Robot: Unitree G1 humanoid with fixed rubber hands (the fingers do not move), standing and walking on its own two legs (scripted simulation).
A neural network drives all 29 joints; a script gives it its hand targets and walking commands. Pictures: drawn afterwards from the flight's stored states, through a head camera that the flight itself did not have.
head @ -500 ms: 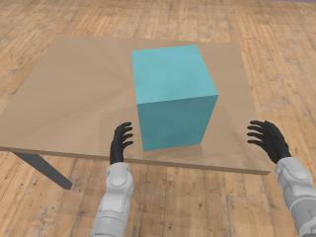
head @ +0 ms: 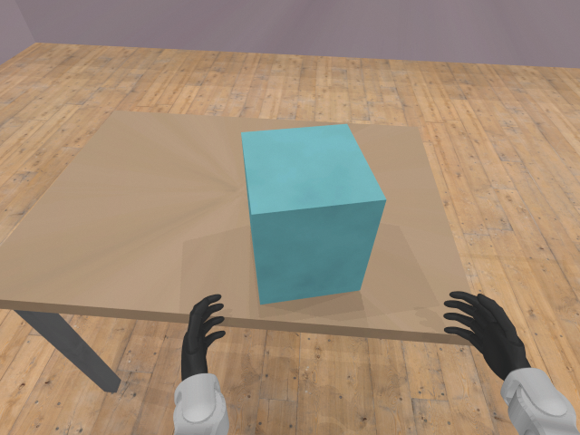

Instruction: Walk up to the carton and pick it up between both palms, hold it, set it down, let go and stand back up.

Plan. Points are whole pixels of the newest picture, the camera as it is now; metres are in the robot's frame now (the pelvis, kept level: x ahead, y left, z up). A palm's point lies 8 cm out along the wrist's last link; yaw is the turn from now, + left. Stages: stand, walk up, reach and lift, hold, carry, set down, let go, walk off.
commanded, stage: set down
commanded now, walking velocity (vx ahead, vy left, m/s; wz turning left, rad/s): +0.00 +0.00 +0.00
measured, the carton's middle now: (303, 215) +0.49 +0.04 +0.00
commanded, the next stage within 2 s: none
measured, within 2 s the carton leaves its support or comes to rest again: neither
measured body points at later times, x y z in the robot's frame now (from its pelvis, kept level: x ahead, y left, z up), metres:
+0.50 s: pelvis +0.00 +0.00 +0.00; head +0.00 +0.03 +0.45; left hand +0.22 +0.17 -0.03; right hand +0.24 -0.23 -0.01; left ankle +0.01 +0.15 -0.74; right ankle +0.02 -0.08 -0.74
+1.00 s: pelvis +0.01 +0.00 +0.00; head +0.01 +0.03 +0.45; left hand +0.20 +0.19 -0.05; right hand +0.22 -0.22 -0.04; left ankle +0.01 +0.15 -0.74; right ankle +0.02 -0.08 -0.74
